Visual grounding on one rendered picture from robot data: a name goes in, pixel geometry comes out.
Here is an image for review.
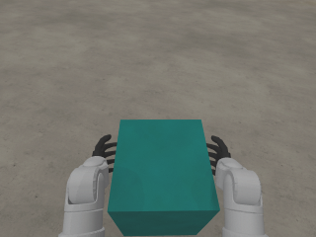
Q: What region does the robot right hand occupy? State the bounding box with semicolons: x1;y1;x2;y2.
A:
206;135;231;176

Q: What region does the robot left forearm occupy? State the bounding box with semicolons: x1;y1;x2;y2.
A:
58;156;110;237

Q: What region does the robot left hand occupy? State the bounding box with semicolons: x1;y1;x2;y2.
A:
92;134;118;173

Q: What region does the robot right forearm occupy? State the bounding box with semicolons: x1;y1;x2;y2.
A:
215;157;269;237

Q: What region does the carton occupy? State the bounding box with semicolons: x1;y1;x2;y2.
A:
107;119;220;236

